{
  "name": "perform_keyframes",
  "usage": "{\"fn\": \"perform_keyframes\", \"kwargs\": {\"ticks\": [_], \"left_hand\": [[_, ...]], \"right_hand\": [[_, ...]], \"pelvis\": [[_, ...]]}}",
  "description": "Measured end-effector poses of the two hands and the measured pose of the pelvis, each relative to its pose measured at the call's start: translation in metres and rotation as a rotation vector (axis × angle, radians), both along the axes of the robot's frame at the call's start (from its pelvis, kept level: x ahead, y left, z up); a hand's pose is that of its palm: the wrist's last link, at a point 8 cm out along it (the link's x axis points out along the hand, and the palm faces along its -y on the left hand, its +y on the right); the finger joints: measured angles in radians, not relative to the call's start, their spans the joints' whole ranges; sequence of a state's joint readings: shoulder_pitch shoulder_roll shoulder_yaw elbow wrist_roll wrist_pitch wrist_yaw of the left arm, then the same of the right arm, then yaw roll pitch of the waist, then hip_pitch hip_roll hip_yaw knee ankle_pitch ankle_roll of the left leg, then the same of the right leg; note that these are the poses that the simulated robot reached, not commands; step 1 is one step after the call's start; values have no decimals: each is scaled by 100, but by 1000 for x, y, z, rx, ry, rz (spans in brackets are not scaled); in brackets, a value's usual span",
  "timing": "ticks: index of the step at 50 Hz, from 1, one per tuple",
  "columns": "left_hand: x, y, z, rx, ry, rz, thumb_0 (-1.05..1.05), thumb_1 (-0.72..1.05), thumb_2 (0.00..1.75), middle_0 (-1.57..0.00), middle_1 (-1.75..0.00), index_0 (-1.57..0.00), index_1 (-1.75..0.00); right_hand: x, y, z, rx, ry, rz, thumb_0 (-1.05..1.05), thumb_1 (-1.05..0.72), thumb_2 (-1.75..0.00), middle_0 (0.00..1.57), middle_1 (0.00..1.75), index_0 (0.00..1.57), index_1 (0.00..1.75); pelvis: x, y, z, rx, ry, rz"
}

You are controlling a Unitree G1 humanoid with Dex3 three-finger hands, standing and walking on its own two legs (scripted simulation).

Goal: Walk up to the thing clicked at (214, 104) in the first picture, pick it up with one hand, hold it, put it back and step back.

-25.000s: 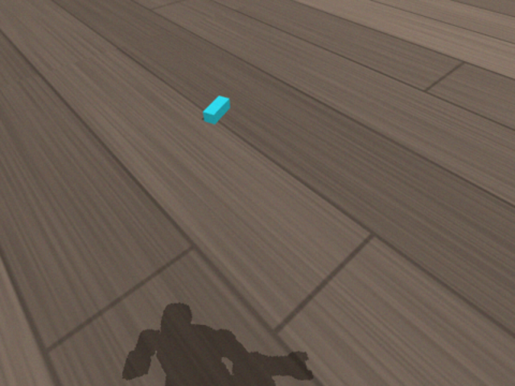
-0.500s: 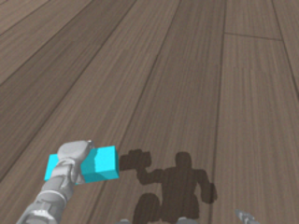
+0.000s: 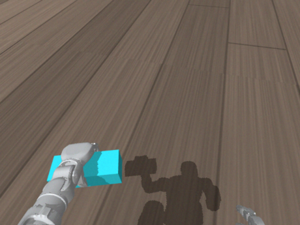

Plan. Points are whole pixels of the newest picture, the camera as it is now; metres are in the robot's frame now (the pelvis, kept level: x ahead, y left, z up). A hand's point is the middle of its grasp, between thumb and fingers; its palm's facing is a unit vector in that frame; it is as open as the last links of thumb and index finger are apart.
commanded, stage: hold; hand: left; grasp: from above
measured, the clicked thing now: (88, 169) +0.31 +0.22 -0.10
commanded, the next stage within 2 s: crouch in 1.34 s
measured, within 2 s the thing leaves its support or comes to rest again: neither
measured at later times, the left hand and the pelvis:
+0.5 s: hand (79, 170) +0.28 +0.22 -0.04, palm faces -0.46 -0.04 -0.89, open 11.0 cm; pelvis -0.01 +0.00 +0.01, yaw +0 degrees
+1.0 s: hand (77, 171) +0.27 +0.22 -0.03, palm faces -0.46 -0.04 -0.88, open 11.0 cm; pelvis -0.01 +0.00 +0.01, yaw +0 degrees
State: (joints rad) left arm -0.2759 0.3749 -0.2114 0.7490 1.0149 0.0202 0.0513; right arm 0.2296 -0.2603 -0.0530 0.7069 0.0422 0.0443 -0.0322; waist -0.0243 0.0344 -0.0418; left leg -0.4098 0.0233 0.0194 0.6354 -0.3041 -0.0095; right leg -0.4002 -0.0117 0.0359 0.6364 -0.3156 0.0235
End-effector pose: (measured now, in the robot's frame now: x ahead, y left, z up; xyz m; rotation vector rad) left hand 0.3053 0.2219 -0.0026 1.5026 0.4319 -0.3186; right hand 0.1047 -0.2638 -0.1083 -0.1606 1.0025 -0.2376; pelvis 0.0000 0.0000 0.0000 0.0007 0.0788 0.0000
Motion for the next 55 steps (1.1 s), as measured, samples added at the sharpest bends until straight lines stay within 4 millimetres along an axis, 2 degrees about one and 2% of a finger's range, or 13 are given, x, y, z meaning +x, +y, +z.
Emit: {"fn": "perform_keyframes", "kwargs": {"ticks": [32, 55], "left_hand": [[-20, 0, 26, -5, -6, -14, 1, -16, 61, -59, -69, -62, -65], [-21, 1, 30, -7, -4, -18, 1, -16, 61, -60, -69, -62, -65]], "right_hand": [[8, 10, 13, 22, -68, 21, 1, -90, -89, 20, 30, 20, 30], [14, 14, 15, 25, -72, 32, 1, -90, -89, 20, 30, 20, 30]], "pelvis": [[-13, 2, 9, 3, -64, -8], [-13, 1, 12, 4, -75, -6]]}}
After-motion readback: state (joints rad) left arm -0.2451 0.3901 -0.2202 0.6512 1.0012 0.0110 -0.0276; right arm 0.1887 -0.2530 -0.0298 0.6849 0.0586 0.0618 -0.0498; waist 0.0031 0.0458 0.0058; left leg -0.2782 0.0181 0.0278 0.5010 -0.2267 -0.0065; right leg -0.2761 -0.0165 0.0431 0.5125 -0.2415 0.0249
